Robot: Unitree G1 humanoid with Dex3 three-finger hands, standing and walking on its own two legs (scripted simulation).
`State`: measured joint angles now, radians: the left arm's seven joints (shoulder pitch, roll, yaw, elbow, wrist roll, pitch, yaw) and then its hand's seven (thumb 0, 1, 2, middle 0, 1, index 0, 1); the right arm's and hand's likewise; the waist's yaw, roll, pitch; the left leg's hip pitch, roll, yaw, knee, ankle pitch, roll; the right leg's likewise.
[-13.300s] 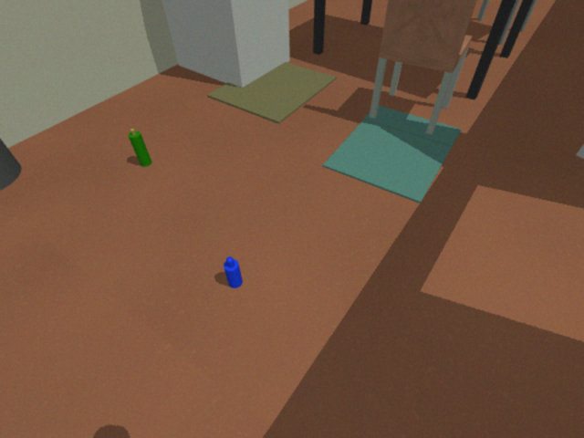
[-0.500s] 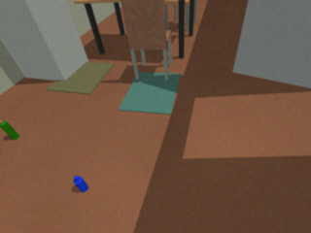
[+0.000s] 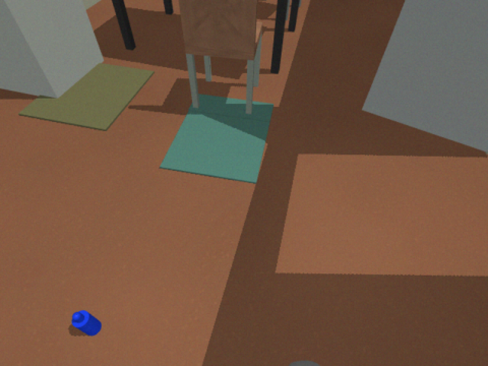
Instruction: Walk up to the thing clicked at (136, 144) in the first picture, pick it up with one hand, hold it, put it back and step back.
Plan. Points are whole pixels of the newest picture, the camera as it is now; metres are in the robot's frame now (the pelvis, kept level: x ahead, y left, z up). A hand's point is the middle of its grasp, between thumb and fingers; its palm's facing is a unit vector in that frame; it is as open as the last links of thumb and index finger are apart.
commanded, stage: walk up
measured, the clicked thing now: out of the picture +0.97 +1.41 -0.66
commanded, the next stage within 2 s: none
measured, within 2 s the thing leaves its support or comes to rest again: neither
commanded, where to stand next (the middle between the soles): +0.89 -0.01 m, yaw -2 degrees
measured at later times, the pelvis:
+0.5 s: pelvis +0.25 -0.04 +0.00, yaw -1 degrees
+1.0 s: pelvis +0.47 +0.02 +0.00, yaw -2 degrees
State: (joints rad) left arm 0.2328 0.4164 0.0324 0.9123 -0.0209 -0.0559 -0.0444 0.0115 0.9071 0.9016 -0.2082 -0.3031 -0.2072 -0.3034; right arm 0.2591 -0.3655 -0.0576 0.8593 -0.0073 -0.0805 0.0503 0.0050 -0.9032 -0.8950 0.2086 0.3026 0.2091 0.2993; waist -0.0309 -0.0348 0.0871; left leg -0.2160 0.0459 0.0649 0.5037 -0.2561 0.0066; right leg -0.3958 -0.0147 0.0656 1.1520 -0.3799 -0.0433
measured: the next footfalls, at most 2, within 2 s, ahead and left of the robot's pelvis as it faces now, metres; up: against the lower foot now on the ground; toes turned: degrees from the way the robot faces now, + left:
right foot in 0.22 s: +0.29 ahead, -0.16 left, +0.00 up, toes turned -5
left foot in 0.68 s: +0.50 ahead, +0.12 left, +0.00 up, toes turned +5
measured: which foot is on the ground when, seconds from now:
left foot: down 0.00-0.26, up 0.28-0.66, down 0.68-1.00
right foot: up 0.00-0.20, down 0.22-0.72, up 0.74-1.00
